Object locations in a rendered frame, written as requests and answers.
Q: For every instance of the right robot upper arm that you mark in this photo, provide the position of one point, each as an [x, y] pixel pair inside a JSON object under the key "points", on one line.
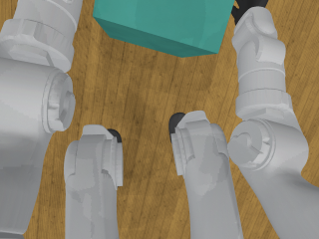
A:
{"points": [[271, 155]]}

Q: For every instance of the robot left thigh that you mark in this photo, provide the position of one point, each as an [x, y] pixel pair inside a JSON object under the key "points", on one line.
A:
{"points": [[91, 192]]}

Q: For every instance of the carton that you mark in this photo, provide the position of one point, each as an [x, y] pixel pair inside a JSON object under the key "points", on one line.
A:
{"points": [[182, 28]]}

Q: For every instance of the robot right forearm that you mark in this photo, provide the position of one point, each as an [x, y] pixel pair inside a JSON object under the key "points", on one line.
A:
{"points": [[261, 72]]}

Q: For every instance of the right robot hand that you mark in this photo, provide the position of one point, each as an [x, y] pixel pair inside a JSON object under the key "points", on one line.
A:
{"points": [[244, 5]]}

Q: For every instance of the robot left foot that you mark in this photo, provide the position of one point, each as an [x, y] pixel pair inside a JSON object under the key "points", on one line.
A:
{"points": [[115, 134]]}

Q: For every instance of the robot left forearm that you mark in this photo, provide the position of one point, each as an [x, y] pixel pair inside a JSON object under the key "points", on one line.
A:
{"points": [[42, 32]]}

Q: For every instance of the left robot upper arm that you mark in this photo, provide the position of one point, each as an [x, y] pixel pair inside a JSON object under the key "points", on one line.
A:
{"points": [[35, 101]]}

